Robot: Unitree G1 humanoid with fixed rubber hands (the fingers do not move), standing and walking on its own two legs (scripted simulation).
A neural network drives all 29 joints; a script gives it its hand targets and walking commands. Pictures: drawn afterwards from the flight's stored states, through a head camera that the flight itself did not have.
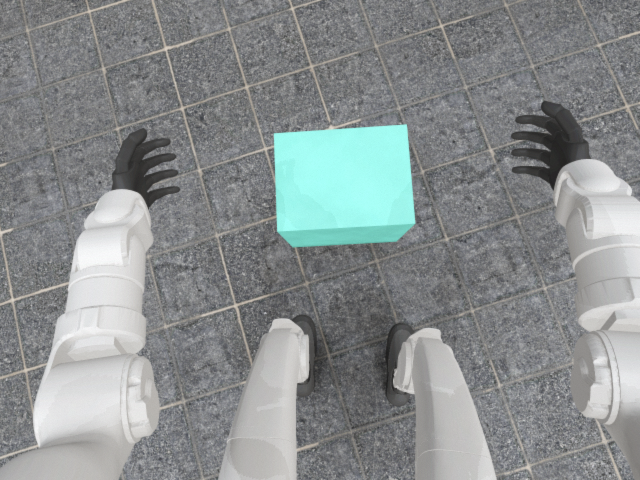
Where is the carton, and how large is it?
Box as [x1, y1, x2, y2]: [274, 124, 414, 246]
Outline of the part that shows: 406,124 274,133 277,231 292,246 396,241 414,223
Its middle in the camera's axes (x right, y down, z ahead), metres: +0.05 -0.12 +0.94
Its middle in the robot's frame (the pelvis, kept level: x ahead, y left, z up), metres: +0.54 +0.04 -0.54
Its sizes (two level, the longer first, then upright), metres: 0.284 0.214 0.267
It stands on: the floor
